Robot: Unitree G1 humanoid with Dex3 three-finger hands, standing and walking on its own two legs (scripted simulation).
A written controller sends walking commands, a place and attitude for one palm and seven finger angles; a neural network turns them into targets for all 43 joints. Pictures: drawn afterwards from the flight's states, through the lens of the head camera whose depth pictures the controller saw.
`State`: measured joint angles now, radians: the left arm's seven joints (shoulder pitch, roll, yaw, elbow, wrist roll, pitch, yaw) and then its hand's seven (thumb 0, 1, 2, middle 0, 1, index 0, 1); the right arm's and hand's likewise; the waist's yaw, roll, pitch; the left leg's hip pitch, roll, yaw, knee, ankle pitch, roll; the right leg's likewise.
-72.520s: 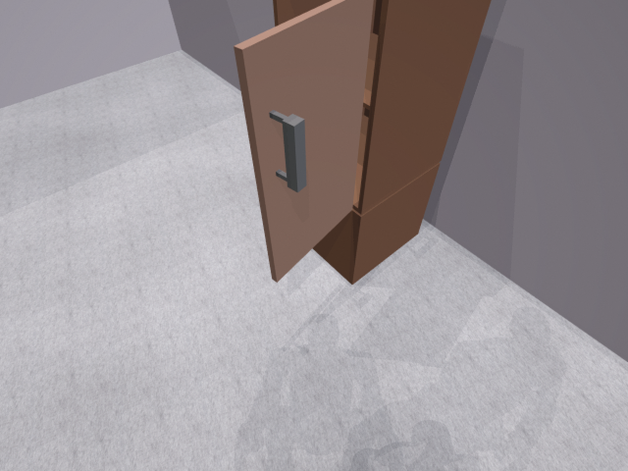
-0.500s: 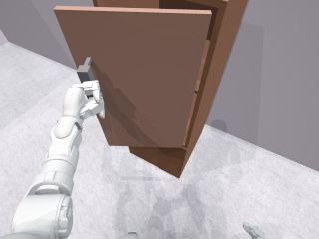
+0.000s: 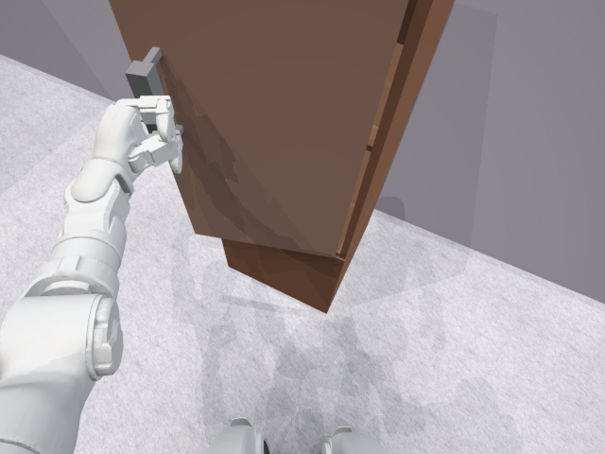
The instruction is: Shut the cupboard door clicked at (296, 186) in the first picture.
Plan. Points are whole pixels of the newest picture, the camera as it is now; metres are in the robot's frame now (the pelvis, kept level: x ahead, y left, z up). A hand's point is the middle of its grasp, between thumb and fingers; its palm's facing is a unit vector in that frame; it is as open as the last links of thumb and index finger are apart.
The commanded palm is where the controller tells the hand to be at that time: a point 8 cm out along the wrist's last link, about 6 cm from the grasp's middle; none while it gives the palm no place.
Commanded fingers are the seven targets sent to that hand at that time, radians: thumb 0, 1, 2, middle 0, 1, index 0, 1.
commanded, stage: push the door shut along its arc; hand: left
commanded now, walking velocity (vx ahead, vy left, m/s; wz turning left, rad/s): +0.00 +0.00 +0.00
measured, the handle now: (162, 106) +0.57 +0.17 +0.11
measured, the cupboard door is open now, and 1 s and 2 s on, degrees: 16 2 0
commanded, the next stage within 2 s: pull the fist back off the door in 1.02 s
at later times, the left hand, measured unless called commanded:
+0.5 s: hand (221, 113) +0.54 +0.09 +0.12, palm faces -0.34 -0.94 -0.01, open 3.1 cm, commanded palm +0.54 +0.13 +0.11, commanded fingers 0.00 0.90 0.90 -1.30 -1.50 -1.30 -1.50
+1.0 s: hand (241, 95) +0.57 +0.06 +0.12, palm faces -0.40 -0.92 -0.02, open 2.9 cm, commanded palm +0.60 +0.09 +0.11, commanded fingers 0.00 0.90 0.90 -1.30 -1.50 -1.30 -1.50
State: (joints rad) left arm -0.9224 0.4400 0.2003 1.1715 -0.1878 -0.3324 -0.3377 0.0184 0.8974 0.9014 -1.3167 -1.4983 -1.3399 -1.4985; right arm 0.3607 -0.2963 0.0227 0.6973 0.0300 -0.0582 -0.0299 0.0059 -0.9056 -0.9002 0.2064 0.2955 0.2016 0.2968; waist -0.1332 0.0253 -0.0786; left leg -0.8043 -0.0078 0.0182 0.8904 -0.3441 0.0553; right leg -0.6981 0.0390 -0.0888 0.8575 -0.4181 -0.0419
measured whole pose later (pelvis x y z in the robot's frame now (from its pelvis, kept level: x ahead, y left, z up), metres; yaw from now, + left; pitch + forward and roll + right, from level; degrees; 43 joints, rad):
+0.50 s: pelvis +0.01 +0.01 -0.01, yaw -1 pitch +20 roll -3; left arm -1.14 0.44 0.19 1.27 -0.12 -0.28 -0.36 0.02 0.90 0.90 -1.30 -1.50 -1.30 -1.50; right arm 0.41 -0.29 0.03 0.69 0.00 -0.06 0.00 0.00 -0.90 -0.90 0.21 0.30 0.20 0.30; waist -0.21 0.05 -0.10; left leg -0.92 -0.01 0.03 0.96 -0.38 0.07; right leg -0.81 0.04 -0.08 0.91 -0.44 -0.03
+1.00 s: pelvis +0.01 -0.01 -0.02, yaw -1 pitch +24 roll -3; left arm -1.33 0.56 0.20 1.38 -0.08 -0.22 -0.44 -0.01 0.86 0.94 -1.29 -1.50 -1.30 -1.50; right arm 0.42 -0.30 0.04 0.71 -0.02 -0.04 -0.02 0.00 -0.90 -0.90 0.21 0.30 0.20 0.30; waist -0.25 0.05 -0.09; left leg -1.03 0.02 0.00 1.02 -0.40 0.04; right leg -0.92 0.07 -0.10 0.97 -0.46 -0.07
